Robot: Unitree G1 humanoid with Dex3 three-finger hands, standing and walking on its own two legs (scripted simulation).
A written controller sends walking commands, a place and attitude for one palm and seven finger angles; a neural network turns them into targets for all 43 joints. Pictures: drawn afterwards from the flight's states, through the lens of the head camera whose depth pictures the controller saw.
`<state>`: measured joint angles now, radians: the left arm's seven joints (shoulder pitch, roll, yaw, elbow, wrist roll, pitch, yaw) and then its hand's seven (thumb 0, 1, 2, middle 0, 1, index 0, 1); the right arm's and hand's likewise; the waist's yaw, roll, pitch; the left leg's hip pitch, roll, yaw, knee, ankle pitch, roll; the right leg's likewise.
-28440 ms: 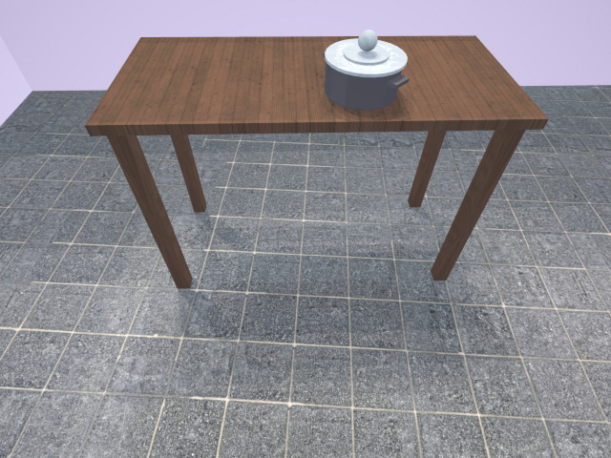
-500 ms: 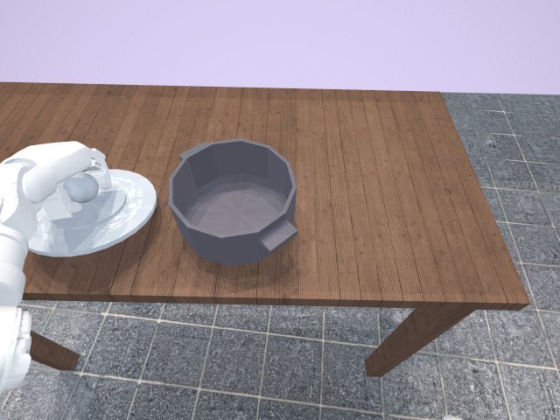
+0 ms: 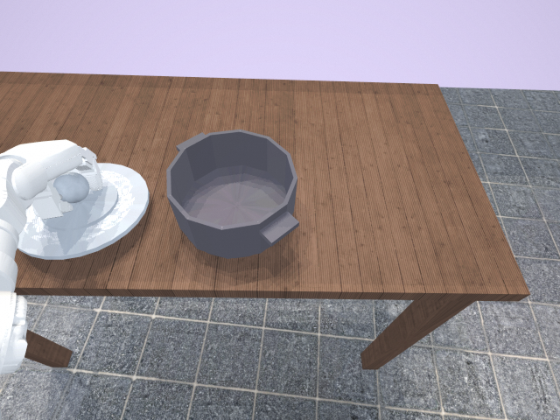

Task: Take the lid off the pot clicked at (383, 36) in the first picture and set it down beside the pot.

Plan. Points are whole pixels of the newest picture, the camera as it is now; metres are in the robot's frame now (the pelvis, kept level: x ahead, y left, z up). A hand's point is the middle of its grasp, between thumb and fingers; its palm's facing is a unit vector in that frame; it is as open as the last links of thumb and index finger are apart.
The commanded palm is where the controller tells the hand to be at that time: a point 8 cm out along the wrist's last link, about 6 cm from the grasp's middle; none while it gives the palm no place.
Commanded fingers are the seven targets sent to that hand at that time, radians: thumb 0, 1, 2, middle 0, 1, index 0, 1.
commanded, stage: open the fingers wide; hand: left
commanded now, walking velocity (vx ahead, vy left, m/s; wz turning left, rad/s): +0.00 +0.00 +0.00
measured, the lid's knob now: (71, 187) +0.45 +0.32 +0.05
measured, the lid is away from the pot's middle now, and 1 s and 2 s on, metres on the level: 0.25 0.25 0.25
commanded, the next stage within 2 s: raise the empty hand in 1.20 s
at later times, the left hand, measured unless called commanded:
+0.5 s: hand (57, 205) +0.41 +0.32 +0.06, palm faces -0.46 -0.05 -0.88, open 7.7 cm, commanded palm +0.43 +0.31 +0.11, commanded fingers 0.00 0.29 0.84 -0.78 -0.98 -0.56 -0.91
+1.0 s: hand (63, 201) +0.42 +0.32 +0.06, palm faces -0.41 -0.06 -0.91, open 10.4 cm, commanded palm +0.42 +0.31 +0.11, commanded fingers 0.00 -0.04 0.71 -0.38 -0.81 -0.38 -0.81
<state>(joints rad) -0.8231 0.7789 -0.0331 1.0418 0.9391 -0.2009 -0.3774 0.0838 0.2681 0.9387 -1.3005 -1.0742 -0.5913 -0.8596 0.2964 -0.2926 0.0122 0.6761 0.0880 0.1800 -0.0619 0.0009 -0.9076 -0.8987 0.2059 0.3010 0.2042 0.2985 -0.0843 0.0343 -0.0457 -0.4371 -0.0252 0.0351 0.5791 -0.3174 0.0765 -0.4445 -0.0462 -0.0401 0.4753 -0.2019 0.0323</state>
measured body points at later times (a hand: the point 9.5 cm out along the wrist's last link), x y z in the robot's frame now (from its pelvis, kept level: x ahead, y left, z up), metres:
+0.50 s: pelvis -0.01 +0.01 -0.01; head +0.06 +0.02 +0.44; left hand +0.43 +0.32 +0.11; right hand +0.04 -0.26 -0.13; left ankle -0.02 +0.07 -0.73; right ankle +0.01 -0.16 -0.73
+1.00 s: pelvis +0.00 +0.02 +0.00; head +0.06 +0.03 +0.44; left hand +0.43 +0.32 +0.11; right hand +0.06 -0.25 -0.12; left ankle -0.02 +0.07 -0.73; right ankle +0.01 -0.16 -0.73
